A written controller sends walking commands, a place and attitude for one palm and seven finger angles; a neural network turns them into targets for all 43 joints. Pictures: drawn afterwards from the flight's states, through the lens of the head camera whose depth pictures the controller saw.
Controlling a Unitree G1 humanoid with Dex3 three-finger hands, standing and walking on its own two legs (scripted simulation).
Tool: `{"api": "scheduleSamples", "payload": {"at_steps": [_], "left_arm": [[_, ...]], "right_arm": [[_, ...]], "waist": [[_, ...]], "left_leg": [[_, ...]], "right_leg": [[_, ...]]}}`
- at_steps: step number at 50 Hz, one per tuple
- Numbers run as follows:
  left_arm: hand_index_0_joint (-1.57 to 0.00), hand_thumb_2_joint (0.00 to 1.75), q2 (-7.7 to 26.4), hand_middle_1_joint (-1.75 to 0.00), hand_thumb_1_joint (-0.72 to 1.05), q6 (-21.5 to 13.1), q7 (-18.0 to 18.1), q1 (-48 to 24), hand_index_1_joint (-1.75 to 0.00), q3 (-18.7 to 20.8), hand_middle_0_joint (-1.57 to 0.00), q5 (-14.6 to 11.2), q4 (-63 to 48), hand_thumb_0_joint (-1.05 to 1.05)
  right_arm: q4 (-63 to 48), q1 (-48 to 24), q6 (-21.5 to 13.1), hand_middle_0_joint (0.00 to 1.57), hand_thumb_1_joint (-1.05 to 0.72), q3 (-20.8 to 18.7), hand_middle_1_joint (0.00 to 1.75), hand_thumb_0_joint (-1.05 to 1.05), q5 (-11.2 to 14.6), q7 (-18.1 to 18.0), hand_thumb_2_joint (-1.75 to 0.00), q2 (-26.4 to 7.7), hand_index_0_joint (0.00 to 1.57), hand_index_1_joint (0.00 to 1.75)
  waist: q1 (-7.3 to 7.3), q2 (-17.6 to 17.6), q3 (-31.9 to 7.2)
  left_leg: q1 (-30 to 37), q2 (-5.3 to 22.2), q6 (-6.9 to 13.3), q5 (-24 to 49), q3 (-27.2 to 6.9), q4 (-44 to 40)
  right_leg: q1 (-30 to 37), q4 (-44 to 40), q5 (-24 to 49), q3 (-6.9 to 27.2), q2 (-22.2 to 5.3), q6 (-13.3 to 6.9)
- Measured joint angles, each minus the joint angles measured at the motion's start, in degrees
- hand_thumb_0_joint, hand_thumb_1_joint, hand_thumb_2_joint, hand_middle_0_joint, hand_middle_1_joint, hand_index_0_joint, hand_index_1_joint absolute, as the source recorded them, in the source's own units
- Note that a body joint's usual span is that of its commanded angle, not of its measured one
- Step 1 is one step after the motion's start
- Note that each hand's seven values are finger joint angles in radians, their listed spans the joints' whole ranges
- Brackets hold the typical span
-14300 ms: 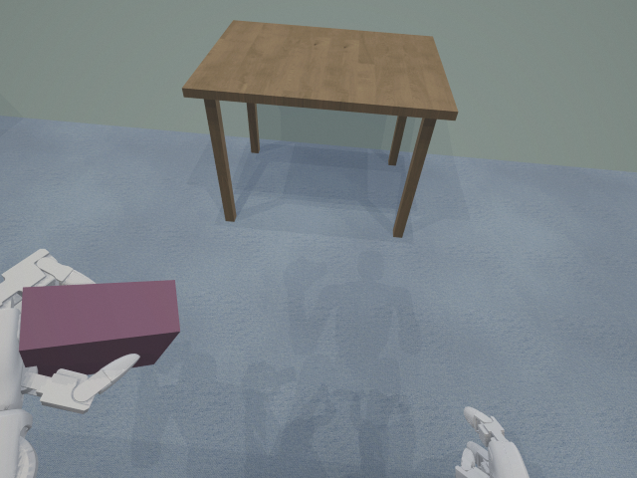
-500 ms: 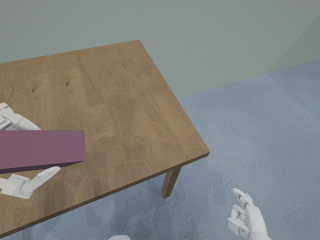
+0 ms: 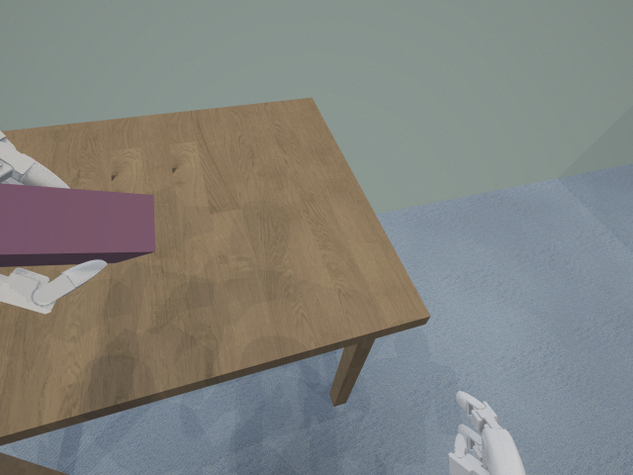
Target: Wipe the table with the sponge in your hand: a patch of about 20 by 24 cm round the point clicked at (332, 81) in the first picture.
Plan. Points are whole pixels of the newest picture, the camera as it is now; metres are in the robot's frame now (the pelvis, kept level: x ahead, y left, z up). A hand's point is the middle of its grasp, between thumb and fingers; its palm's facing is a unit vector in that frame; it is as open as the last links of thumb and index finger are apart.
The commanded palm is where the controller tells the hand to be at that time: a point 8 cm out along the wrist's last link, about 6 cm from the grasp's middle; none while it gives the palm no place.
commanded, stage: come to a stop and stand still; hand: left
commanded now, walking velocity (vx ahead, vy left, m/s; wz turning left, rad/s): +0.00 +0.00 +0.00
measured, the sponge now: (87, 232) +0.28 +0.24 +0.19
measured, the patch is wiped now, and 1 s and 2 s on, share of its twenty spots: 0.00 0.00 0.00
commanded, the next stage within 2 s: look again from close up in 1.74 s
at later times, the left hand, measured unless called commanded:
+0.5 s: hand (54, 272) +0.25 +0.27 +0.17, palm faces +0.39 -0.84 -0.38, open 9.4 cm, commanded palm +0.18 +0.29 +0.18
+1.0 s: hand out of the picture +0.20 +0.30 +0.16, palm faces +0.35 -0.85 -0.39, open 9.4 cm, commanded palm +0.14 +0.33 +0.18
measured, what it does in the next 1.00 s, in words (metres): shifts its weight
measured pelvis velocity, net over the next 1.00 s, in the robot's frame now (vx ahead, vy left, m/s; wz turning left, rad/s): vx -0.02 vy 0.05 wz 0.01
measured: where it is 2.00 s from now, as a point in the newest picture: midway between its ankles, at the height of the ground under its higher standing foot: outside the picture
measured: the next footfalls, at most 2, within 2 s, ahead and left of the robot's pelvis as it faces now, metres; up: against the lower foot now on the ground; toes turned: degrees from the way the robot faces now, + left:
none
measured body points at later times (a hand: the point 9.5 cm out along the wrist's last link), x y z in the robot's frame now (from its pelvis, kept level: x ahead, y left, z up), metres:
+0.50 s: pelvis +0.03 +0.01 +0.00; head +0.08 +0.05 +0.44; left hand +0.22 +0.31 +0.19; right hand +0.23 -0.22 -0.06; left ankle +0.04 +0.12 -0.74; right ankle +0.02 -0.09 -0.74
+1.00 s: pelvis -0.02 +0.05 +0.00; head +0.02 +0.08 +0.45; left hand +0.17 +0.34 +0.19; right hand +0.16 -0.16 -0.07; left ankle +0.04 +0.12 -0.74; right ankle +0.02 -0.09 -0.74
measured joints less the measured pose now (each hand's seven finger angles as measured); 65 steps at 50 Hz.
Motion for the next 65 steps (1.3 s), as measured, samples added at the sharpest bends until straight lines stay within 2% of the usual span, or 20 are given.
{"api": "scheduleSamples", "payload": {"at_steps": [2, 4, 7, 10, 13, 19, 23, 26, 30, 35, 39, 44, 51, 55, 60, 65], "left_arm": [[-0.81, 1.00, 1.80, -1.36, -0.42, -1.81, 0.61, 0.31, -1.35, 4.80, -0.81, -2.17, 1.71, 0.00], [-0.81, 1.00, 1.08, -1.36, -0.42, -2.87, 1.08, 4.44, -1.35, 6.59, -0.81, -4.73, 1.10, 0.00], [-0.81, 1.00, -3.37, -1.37, -0.42, -4.41, 0.85, 12.54, -1.36, 2.56, -0.80, -6.74, -1.04, 0.00], [-0.80, 1.00, -7.29, -1.37, -0.42, -4.42, -0.09, 18.25, -1.36, -3.88, -0.80, -6.11, -0.97, 0.00], [-0.81, 1.00, -7.36, -1.37, -0.42, -3.57, -0.41, 19.28, -1.36, -6.54, -0.80, -4.55, 0.49, 0.00], [-0.81, 1.00, -4.93, -1.37, -0.42, -0.92, 1.91, 14.60, -1.36, -4.39, -0.80, -3.61, -1.69, 0.00], [-0.81, 1.00, -5.18, -1.37, -0.42, -1.70, 3.14, 14.13, -1.36, -3.22, -0.80, -4.06, -7.34, 0.00], [-0.81, 1.00, -5.44, -1.37, -0.42, -3.43, 2.84, 14.89, -1.36, -2.93, -0.80, -4.31, -9.89, 0.00], [-0.81, 1.00, -5.28, -1.37, -0.42, -4.47, 1.58, 15.15, -1.36, -2.38, -0.80, -4.81, -7.57, 0.00], [-0.81, 1.00, -6.30, -1.37, -0.42, -2.90, 0.64, 14.60, -1.36, -2.32, -0.80, -5.23, -2.05, 0.00], [-0.81, 1.00, -8.35, -1.37, -0.42, -1.74, 0.25, 14.54, -1.36, -4.09, -0.80, -4.55, -2.20, 0.00], [-0.81, 1.00, -8.91, -1.37, -0.42, -2.15, -0.42, 14.57, -1.36, -5.63, -0.80, -3.18, -5.46, 0.00], [-0.81, 1.00, -7.00, -1.37, -0.42, -3.21, -0.63, 14.86, -1.36, -2.69, -0.80, -3.16, -5.47, 0.00], [-0.80, 1.00, -8.14, -1.37, -0.42, -2.75, -0.67, 15.72, -1.37, -2.64, -0.80, -3.15, -4.34, 0.00], [-0.80, 1.00, -10.13, -1.38, -0.42, -1.72, -0.93, 16.34, -1.37, -4.71, -0.80, -2.40, -3.58, 0.00], [-0.80, 1.00, -10.05, -1.38, -0.42, -0.98, -1.16, 16.58, -1.37, -5.36, -0.80, -2.13, -4.12, 0.00]], "right_arm": [[1.02, -0.69, -0.37, 0.20, -0.90, 0.00, 0.30, 0.01, -0.41, 1.59, -0.89, -0.80, 0.21, 0.30], [0.67, 0.22, -1.45, 0.20, -0.90, -0.84, 0.30, 0.01, -0.08, 3.01, -0.89, -1.91, 0.21, 0.30], [0.90, 2.10, -3.42, 0.20, -0.91, -2.53, 0.30, 0.01, 0.78, 4.48, -0.89, -3.94, 0.20, 0.30], [2.23, 3.10, -4.42, 0.20, -0.91, -3.39, 0.30, 0.01, 0.88, 4.63, -0.90, -5.06, 0.20, 0.30], [3.94, 2.59, -4.43, 0.20, -0.91, -3.16, 0.30, 0.01, 0.36, 4.08, -0.90, -4.71, 0.20, 0.30], [4.45, -0.43, -4.54, 0.20, -0.91, -2.50, 0.30, 0.01, -0.07, 4.20, -0.90, -3.47, 0.20, 0.30], [2.93, -2.65, -5.34, 0.20, -0.91, -2.54, 0.30, 0.01, -0.05, 4.98, -0.90, -3.38, 0.20, 0.30], [2.03, -4.07, -5.13, 0.20, -0.91, -2.80, 0.30, 0.01, -0.16, 5.27, -0.89, -3.00, 0.20, 0.30], [1.34, -5.04, -3.29, 0.20, -0.91, -2.98, 0.30, 0.01, -0.02, 4.90, -0.89, -1.82, 0.20, 0.30], [0.91, -4.51, -1.72, 0.20, -0.91, -2.20, 0.30, 0.01, 0.20, 4.26, -0.89, -0.55, 0.20, 0.30], [0.96, -3.29, -1.71, 0.20, -0.91, -1.34, 0.30, 0.01, 0.00, 4.09, -0.89, -0.10, 0.20, 0.30], [1.43, -2.09, -2.35, 0.20, -0.90, -0.63, 0.30, 0.01, -0.33, 3.98, -0.89, 0.35, 0.21, 0.30], [1.78, -1.16, -2.78, 0.20, -0.90, -0.52, 0.30, 0.01, -0.40, 3.60, -0.89, 0.72, 0.21, 0.30], [1.81, -0.58, -2.82, 0.20, -0.90, -0.82, 0.30, 0.01, -0.34, 3.41, -0.89, 0.15, 0.21, 0.30], [1.67, -0.13, -2.82, 0.20, -0.90, -1.24, 0.30, 0.01, -0.29, 2.96, -0.89, -0.80, 0.21, 0.30], [1.44, -0.44, -2.75, 0.20, -0.91, -1.49, 0.30, 0.01, -0.36, 2.45, -0.89, -1.24, 0.20, 0.30]], "waist": [[-0.26, 0.38, -0.69], [-0.53, 1.32, -1.64], [-0.03, 2.67, -1.88], [0.69, 2.83, -1.29], [1.35, 1.26, 0.24], [2.27, -1.61, 3.04], [1.92, -1.63, 2.80], [1.53, -1.10, 1.68], [1.13, -0.43, 0.03], [1.21, -0.48, -0.46], [1.60, -0.98, 0.41], [1.61, -1.25, 1.35], [0.72, -0.55, 0.80], [0.36, 0.04, 0.11], [0.14, 0.42, -0.35], [-0.24, 0.53, -0.35]], "left_leg": [[-1.21, 0.84, -0.55, -0.71, 0.40, 0.74], [-2.00, 1.31, -0.58, -1.32, 0.82, 0.97], [-1.65, 1.08, -0.55, -1.83, 1.38, 0.52], [-1.04, 0.34, -0.41, -1.99, 1.32, -0.17], [-0.98, -0.27, -0.44, -2.08, 0.47, -0.12], [-1.49, -0.56, -0.48, -2.88, -1.27, 1.85], [-1.28, -1.01, 0.19, -3.39, -1.01, 2.61], [-0.83, -1.66, 0.95, -3.20, -0.32, 2.16], [-0.03, -2.69, 1.84, -1.95, 0.51, 0.26], [0.41, -3.71, 2.77, 0.07, 1.15, -1.92], [0.26, -4.18, 3.31, 1.21, 1.24, -2.45], [-0.46, -4.29, 3.50, 2.06, 1.01, -2.26], [-0.67, -3.89, 3.22, 2.94, 1.39, -2.91], [-0.17, -3.59, 3.11, 3.18, 1.81, -3.52], [0.36, -3.13, 3.00, 2.99, 1.97, -3.58], [0.61, -2.41, 2.77, 2.50, 1.75, -3.01]], "right_leg": [[-1.36, 0.49, -0.54, 0.47, 0.82, -1.02], [-2.15, 0.34, -0.95, 0.97, 1.28, -1.21], [-2.18, 0.43, -1.62, 1.55, 1.05, -0.89], [-1.94, 0.87, -2.54, 1.46, 0.33, -0.54], [-1.88, 1.72, -3.46, 0.59, -0.23, -0.60], [-1.19, 2.40, -4.22, -1.14, -0.44, -0.60], [-0.70, 2.52, -4.27, -0.90, -0.92, 0.16], [-0.49, 2.29, -3.99, -0.25, -1.61, 0.97], [-0.21, 1.29, -3.04, 0.52, -2.68, 2.04], [-0.37, 0.29, -1.50, 1.09, -3.70, 2.95], [-0.62, 0.11, -0.55, 1.13, -4.18, 3.34], [-1.03, -0.14, 0.49, 0.86, -4.29, 3.41], [-1.28, -1.15, 1.79, 1.27, -3.89, 3.31], [-0.92, -1.86, 2.31, 1.73, -3.59, 3.33], [-0.36, -2.26, 2.39, 1.93, -3.13, 3.15], [0.35, -2.73, 2.34, 1.74, -2.39, 2.68]]}}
